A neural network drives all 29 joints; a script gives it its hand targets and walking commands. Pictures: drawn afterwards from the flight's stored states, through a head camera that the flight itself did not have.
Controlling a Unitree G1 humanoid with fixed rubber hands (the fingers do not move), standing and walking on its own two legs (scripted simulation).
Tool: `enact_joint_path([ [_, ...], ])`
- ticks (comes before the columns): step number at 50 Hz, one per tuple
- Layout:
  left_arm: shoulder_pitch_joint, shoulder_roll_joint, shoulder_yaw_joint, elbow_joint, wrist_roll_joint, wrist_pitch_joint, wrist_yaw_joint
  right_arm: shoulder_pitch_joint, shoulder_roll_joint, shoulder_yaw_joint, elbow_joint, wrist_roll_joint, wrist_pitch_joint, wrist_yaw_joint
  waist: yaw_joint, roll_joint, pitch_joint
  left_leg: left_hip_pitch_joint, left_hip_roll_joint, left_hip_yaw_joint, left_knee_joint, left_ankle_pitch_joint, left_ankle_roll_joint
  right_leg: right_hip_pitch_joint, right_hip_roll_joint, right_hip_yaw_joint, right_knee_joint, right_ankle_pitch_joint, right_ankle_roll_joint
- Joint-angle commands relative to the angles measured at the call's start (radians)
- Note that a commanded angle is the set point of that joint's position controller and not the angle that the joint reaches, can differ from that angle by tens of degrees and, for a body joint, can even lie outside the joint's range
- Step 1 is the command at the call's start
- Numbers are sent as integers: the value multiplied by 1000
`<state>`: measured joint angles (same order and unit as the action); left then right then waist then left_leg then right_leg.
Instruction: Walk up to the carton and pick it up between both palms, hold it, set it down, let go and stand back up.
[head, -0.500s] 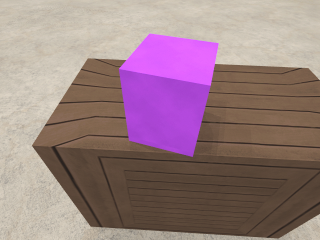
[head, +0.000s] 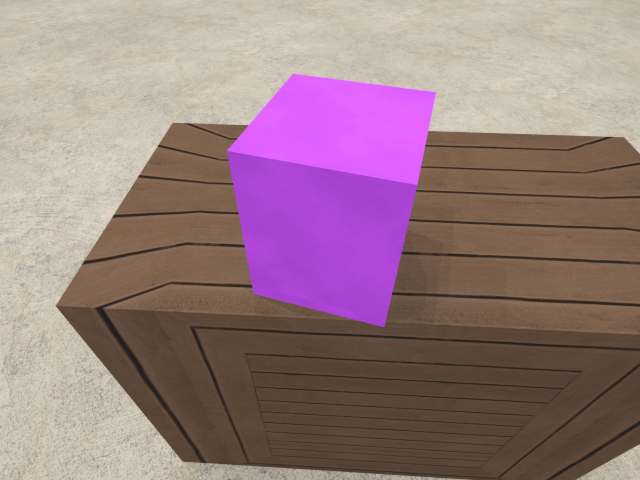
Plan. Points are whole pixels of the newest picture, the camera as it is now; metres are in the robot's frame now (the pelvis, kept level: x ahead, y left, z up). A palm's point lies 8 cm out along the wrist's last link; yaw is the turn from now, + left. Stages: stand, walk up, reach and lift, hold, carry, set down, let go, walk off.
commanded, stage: stand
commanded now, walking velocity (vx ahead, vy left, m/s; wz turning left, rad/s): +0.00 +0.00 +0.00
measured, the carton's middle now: (338, 200) +0.47 -0.02 +0.12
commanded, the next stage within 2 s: none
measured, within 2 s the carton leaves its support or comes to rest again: neither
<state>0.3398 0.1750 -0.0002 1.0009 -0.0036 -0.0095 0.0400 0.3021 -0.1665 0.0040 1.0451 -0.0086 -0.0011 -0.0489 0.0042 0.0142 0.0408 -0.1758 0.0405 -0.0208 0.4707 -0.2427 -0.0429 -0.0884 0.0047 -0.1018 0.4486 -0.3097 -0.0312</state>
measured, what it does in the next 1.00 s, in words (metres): stands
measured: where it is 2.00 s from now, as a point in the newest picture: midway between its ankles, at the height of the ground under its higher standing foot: outside the picture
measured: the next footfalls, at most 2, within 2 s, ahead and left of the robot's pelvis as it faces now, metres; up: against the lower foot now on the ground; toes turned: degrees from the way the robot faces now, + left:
none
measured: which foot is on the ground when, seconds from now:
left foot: down 0.00-1.00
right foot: down 0.00-1.00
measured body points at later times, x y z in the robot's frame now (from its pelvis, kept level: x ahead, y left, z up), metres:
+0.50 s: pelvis +0.00 +0.00 +0.00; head +0.01 -0.01 +0.45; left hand +0.00 +0.23 -0.15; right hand +0.01 -0.22 -0.16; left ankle +0.01 +0.15 -0.74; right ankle -0.04 -0.09 -0.74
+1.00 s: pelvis +0.01 +0.00 +0.00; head +0.00 +0.00 +0.45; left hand +0.00 +0.23 -0.15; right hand +0.00 -0.22 -0.16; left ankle +0.01 +0.15 -0.74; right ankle -0.04 -0.09 -0.74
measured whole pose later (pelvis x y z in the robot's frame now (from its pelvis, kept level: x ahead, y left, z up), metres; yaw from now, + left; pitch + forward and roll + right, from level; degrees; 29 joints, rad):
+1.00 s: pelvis +0.01 +0.00 +0.00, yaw +0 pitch -3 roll +0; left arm 0.34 0.16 -0.01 1.06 -0.01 -0.01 0.05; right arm 0.29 -0.15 0.02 1.12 0.00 -0.01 -0.06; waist 0.00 0.01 0.04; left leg -0.15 0.04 -0.01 0.44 -0.24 -0.04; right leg -0.07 0.00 -0.09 0.42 -0.30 -0.03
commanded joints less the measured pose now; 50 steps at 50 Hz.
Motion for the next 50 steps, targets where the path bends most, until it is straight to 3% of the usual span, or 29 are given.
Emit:
enact_joint_path([
  [1, 80, 119, 25, -30, -5, -13, 7, 79, -116, -17, -20, 4, -11, -6, -7, -25, 94, -47, 63, -43, -82, 206, 35, -66, -119, 125, -137, 266, 24],
  [5, 87, 118, 27, -26, 2, -16, 8, 61, -115, -17, -23, 1, -14, -9, -1, -4, 38, -23, 59, -29, -69, 243, 33, -27, -129, 126, -121, 324, 24],
  [13, 79, 113, 20, -18, -3, -13, 8, 64, -117, -13, 1, 5, -11, -11, -7, -17, 81, -30, 67, -40, -94, 215, 36, -57, -120, 120, -142, 256, 23],
  [17, 98, 119, 22, -8, -4, -16, 8, 56, -115, -9, 5, 4, -14, -12, 4, 0, 49, -14, 64, -29, -81, 256, 32, -28, -128, 119, -129, 313, 26],
  [20, 80, 110, 16, -1, -6, -14, 8, 65, -98, -5, 6, 8, -13, -9, -8, -28, 84, -33, 65, -32, -97, 206, 30, -56, -123, 120, -146, 257, 24],
  [21, 82, 101, 17, -7, 1, -14, 8, 66, -110, -6, 10, 7, -12, -10, 0, -4, 83, -21, 62, -35, -91, 214, 29, -64, -121, 119, -148, 244, 26],
  [24, 88, 100, 17, -6, -5, -13, 8, 60, -98, -4, 17, 3, -15, -10, 1, -4, 64, -16, 67, -36, -95, 207, 31, -57, -121, 122, -145, 239, 23],
  [28, 109, 100, 14, 6, 0, -16, 11, 50, -108, -5, 23, 4, -15, -10, 5, -9, 79, -24, 69, -28, -85, 218, 35, -52, -131, 132, -141, 297, 30],
  [29, 105, 107, 10, 7, -3, -18, 11, 57, -101, -4, 29, 2, -14, -9, -7, -14, 56, -15, 70, -29, -87, 225, 34, -45, -136, 127, -137, 314, 25],
  [33, 92, 105, 11, 4, -1, -19, 11, 60, -98, 0, 38, 5, -13, -10, 0, -21, 83, -24, 64, -27, -90, 207, 30, -61, -123, 121, -145, 286, 33],
  [36, 117, 107, 11, 16, -2, -20, 13, 60, -101, 1, 37, 5, -12, -11, -2, -42, 51, -10, 66, -26, -73, 235, 28, -41, -132, 129, -143, 365, 42],
  [39, 106, 106, 9, 18, 1, -18, 14, 61, -103, 1, 43, 2, -11, -14, -5, -2, 65, -19, 70, -26, -83, 259, 32, -38, -132, 124, -125, 354, 28],
  [43, 104, 100, 8, 17, -3, -18, 14, 62, -97, 4, 47, 9, -13, -13, -1, -23, 37, -3, 72, -30, -89, 251, 34, -35, -126, 122, -133, 323, 23],
  [50, 101, 104, 6, 33, -3, -13, 13, 69, -88, 3, 52, 7, -16, -12, -2, 12, 81, -26, 69, -34, -112, 228, 35, -51, -124, 119, -143, 247, 25],
])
